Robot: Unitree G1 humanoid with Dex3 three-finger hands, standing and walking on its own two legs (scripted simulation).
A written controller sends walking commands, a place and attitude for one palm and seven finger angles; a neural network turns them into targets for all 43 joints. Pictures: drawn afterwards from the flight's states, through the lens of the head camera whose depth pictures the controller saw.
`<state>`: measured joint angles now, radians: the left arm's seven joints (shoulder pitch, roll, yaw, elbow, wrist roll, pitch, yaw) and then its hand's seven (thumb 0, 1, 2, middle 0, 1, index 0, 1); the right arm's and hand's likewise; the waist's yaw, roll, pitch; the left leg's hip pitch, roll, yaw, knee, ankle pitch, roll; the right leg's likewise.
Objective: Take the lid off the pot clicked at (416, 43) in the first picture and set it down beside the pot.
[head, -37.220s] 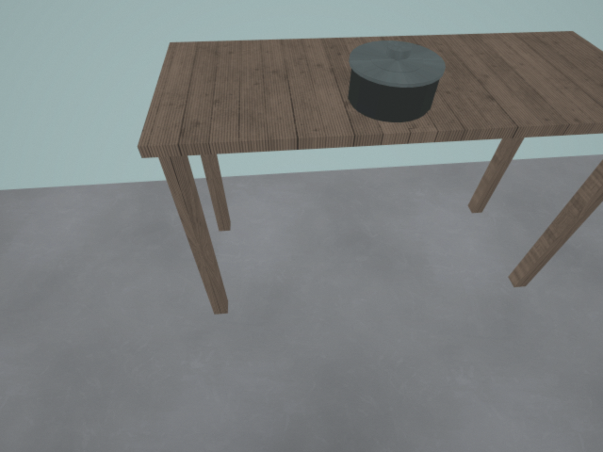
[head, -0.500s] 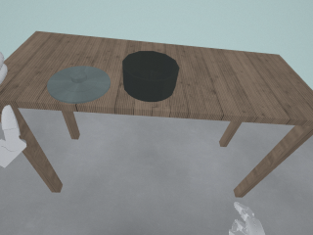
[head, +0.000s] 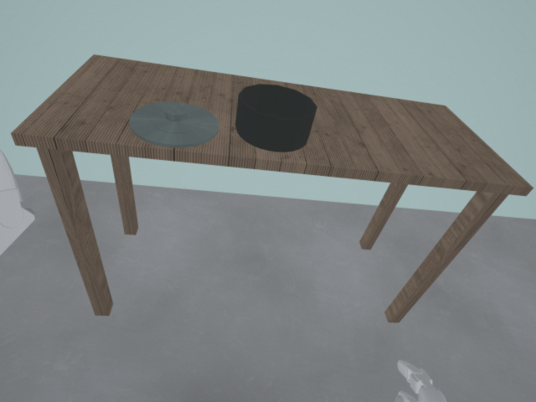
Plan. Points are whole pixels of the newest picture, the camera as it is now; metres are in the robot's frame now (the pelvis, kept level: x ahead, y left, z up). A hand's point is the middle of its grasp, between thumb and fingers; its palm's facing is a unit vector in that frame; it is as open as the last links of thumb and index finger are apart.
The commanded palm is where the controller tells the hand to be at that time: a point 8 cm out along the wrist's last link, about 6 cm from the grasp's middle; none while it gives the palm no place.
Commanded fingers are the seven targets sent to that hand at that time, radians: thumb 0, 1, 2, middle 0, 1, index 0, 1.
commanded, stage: stop stepping back and stand still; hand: left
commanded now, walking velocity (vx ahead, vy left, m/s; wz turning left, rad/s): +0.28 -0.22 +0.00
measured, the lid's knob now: (175, 113) +0.73 +0.25 +0.09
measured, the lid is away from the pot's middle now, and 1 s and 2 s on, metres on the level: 0.25 0.25 0.25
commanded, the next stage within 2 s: let the arm hang, fingers relaxed in 1.54 s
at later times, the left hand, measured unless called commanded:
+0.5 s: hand out of the picture +0.13 +0.32 +0.27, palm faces +0.57 -0.77 -0.29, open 7.4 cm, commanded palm +0.08 +0.34 +0.27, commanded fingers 0.00 0.90 0.90 -0.20 -0.30 -0.20 -0.30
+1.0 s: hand out of the picture +0.06 +0.19 -0.16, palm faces +0.05 -0.99 -0.15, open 7.0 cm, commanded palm none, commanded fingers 0.00 0.90 0.90 -0.20 -0.30 -0.20 -0.30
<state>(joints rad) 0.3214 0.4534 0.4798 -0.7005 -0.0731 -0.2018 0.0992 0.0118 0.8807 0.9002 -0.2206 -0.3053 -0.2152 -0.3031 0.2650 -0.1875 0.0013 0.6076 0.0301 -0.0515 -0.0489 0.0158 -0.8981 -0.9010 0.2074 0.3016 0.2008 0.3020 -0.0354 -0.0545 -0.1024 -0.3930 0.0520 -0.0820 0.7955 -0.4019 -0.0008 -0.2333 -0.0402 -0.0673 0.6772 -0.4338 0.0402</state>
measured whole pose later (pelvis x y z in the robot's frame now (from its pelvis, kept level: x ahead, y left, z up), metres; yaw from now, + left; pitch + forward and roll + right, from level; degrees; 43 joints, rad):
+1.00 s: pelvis -0.01 +0.02 +0.00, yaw +5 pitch +2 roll -4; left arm 0.22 0.16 0.01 0.79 0.02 0.04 0.01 -0.05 0.97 0.90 -0.21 -0.30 -0.21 -0.30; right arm 0.32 -0.24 -0.07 0.88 -0.02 0.05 -0.01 0.01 -0.90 -0.90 0.20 0.30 0.20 0.30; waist -0.05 0.04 0.11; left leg -0.41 0.04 -0.02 0.85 -0.48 0.01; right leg -0.41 0.01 -0.03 0.70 -0.31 0.03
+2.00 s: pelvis +0.02 +0.00 +0.03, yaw +4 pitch +0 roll -1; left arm 0.23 0.17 0.02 1.06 0.01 0.02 0.03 0.01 0.91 0.90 -0.20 -0.30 -0.20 -0.30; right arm 0.30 -0.13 -0.05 1.04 -0.01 0.02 -0.03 0.01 -0.91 -0.90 0.20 0.30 0.20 0.30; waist -0.01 0.00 0.05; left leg -0.14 0.04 0.06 0.47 -0.33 0.00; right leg -0.20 0.00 0.01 0.46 -0.26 0.01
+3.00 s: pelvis +0.03 +0.00 +0.03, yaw +4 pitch +0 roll +0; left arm 0.26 0.14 0.03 1.12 0.01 0.01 0.05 0.02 0.93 0.90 -0.20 -0.30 -0.20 -0.30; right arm 0.31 -0.10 -0.04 1.10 0.00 0.00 -0.04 0.01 -0.90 -0.90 0.20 0.30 0.20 0.30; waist -0.01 0.00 0.05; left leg -0.12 0.03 0.06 0.46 -0.34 0.00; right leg -0.18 0.00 0.01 0.47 -0.28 0.01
